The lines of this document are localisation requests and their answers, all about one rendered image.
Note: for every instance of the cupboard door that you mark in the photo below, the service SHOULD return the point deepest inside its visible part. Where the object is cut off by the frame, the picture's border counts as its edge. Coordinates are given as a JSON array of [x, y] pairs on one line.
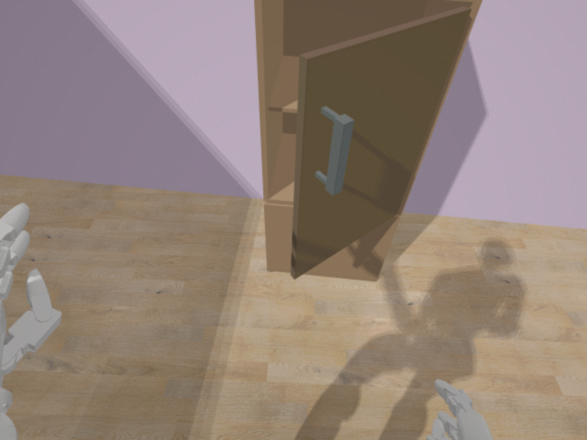
[[389, 82]]

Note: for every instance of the left robot forearm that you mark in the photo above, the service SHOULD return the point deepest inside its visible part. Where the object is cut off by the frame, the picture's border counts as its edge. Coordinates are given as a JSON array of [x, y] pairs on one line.
[[7, 428]]

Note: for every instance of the robot right hand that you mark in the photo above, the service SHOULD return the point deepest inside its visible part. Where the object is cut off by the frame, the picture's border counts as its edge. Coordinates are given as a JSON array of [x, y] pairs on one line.
[[469, 424]]

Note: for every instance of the robot left hand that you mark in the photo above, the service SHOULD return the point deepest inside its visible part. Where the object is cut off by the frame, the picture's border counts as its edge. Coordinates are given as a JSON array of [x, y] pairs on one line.
[[31, 330]]

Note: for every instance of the handle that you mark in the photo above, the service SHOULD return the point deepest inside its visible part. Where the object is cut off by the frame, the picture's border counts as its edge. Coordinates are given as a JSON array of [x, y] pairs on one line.
[[339, 151]]

